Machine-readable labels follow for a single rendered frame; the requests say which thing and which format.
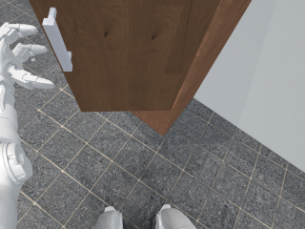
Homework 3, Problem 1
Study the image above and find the right robot thigh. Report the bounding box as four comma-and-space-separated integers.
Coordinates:
155, 208, 196, 229

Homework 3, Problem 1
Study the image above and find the left robot shin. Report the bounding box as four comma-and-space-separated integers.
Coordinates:
104, 206, 117, 212

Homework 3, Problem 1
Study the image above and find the handle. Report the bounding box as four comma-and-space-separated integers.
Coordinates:
42, 7, 72, 72

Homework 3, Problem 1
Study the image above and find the cupboard door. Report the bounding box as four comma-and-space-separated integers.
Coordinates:
29, 0, 221, 113

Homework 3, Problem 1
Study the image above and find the robot left forearm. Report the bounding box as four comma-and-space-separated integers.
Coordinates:
0, 75, 21, 146

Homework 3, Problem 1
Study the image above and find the left robot hand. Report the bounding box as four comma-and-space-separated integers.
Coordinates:
0, 22, 54, 90

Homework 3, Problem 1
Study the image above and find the robot left upper arm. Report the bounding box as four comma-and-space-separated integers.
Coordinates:
0, 142, 32, 229

